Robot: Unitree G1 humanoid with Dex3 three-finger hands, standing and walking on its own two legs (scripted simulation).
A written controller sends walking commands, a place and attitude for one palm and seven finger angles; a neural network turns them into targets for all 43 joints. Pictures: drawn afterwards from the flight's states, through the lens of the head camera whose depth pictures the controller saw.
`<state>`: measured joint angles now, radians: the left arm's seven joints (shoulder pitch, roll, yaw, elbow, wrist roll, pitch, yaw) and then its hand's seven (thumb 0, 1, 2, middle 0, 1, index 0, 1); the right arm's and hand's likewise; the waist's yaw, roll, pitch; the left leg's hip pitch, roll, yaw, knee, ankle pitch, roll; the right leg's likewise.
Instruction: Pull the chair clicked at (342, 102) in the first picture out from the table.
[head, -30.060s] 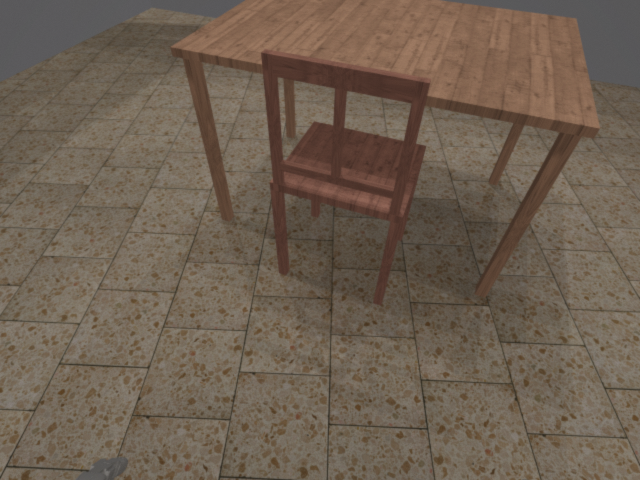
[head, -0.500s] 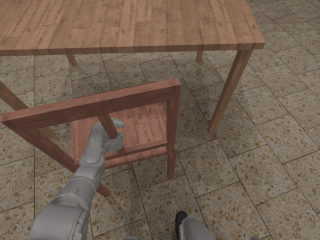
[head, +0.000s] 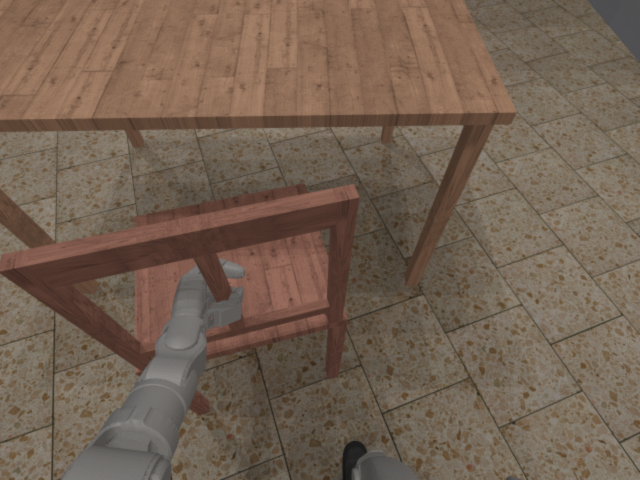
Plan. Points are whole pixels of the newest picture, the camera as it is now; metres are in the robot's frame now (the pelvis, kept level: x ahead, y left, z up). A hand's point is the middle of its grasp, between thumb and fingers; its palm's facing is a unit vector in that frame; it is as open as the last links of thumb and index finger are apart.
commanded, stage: stop walking, hand still on the chair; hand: left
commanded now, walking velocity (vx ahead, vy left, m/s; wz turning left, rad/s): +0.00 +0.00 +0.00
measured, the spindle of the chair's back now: (223, 293) +0.38 +0.15 -0.08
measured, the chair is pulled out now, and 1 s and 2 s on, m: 0.17 0.17 0.17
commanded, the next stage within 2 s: open the thumb and straighten the fingers in 0.68 s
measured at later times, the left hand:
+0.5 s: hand (232, 304) +0.36 +0.13 -0.06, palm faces -0.04 -0.99 -0.16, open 5.4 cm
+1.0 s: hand (228, 302) +0.36 +0.13 -0.06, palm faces -0.06 -0.98 -0.18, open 7.3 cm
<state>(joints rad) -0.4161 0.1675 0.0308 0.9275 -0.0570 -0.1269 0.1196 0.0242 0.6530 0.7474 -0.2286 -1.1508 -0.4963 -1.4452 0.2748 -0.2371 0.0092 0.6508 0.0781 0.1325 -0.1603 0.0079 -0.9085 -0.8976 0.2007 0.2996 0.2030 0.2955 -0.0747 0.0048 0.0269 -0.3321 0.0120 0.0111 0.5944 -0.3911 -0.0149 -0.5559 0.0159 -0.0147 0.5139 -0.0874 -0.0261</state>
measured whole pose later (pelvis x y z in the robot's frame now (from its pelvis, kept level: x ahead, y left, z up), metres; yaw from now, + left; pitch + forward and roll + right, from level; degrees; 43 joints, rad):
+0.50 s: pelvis +0.04 +0.01 +0.00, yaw +1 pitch +3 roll -1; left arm -0.27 0.12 -0.06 0.77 -0.02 -0.05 0.10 0.04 0.67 0.73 -0.18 -1.19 -0.50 -1.45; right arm 0.17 -0.21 0.01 0.62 0.04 0.11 -0.13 0.01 -0.91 -0.90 0.20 0.30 0.20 0.30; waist -0.04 0.02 0.05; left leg -0.14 0.02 -0.01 0.52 -0.43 -0.01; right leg -0.39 0.02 -0.03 0.52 -0.17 -0.01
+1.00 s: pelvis +0.03 +0.01 -0.01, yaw +1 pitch +11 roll +0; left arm -0.25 0.16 -0.01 0.67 0.00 -0.01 0.06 0.02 0.35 0.62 -0.29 -1.27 -0.49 -1.45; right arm 0.26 -0.24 -0.01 0.65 0.03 0.04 0.01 0.01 -0.91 -0.90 0.20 0.30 0.20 0.30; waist -0.08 0.00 -0.10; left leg -0.41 0.00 -0.01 0.70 -0.48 0.00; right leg -0.65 -0.01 -0.03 0.67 -0.21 -0.02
